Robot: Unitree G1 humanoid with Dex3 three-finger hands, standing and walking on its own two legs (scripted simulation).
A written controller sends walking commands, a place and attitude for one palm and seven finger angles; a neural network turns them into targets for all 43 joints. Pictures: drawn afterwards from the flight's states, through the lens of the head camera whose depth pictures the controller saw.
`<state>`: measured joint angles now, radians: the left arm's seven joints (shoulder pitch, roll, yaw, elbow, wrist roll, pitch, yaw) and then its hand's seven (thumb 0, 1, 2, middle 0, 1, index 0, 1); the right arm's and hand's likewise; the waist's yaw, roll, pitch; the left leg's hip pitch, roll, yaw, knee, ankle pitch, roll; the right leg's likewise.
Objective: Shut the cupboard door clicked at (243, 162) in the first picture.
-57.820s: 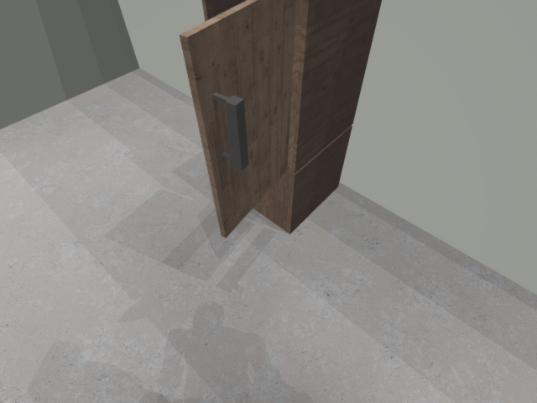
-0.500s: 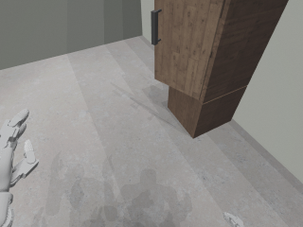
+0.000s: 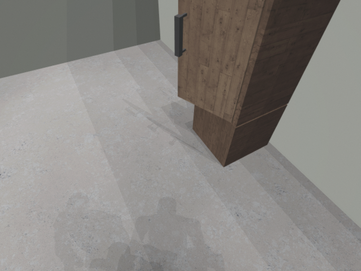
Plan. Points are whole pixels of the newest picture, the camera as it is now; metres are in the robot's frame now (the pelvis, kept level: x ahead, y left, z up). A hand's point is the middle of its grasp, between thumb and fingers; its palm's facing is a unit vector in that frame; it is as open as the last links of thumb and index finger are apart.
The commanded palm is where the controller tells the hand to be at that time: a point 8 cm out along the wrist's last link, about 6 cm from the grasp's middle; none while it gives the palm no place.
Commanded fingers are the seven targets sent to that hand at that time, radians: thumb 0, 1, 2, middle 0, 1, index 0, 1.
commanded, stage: let the arm hang, fingers relaxed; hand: left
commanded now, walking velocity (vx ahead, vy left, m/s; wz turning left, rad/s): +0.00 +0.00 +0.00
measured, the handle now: (181, 35) +1.03 +0.04 +0.03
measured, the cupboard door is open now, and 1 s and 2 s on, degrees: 24 24 24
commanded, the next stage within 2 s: look to check the result in 0.54 s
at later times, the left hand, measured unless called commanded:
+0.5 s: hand out of the picture -0.03 +0.15 -0.18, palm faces +0.01 -0.99 -0.13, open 7.3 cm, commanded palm none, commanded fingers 0.00 0.90 0.90 -0.20 -0.30 -0.20 -0.30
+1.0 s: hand out of the picture -0.04 +0.16 -0.17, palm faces +0.00 -0.99 -0.16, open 7.3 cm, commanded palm none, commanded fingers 0.00 0.90 0.90 -0.20 -0.30 -0.20 -0.30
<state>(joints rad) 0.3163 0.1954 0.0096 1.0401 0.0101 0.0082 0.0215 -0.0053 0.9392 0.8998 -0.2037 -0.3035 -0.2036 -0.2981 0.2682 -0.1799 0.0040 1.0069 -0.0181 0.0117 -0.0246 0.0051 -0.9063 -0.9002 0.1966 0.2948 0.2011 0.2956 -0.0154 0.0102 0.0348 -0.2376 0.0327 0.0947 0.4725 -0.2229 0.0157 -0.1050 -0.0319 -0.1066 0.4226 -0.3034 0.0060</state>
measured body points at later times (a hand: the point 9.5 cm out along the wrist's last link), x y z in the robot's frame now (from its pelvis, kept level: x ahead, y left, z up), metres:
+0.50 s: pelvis +0.00 +0.01 +0.00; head +0.00 +0.01 +0.45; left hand -0.03 +0.20 -0.16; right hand -0.04 -0.20 -0.16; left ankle +0.02 +0.11 -0.74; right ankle -0.05 -0.12 -0.74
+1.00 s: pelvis -0.01 +0.01 +0.00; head +0.00 +0.01 +0.45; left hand -0.04 +0.22 -0.16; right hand -0.04 -0.19 -0.16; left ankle +0.02 +0.11 -0.74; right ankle -0.05 -0.12 -0.74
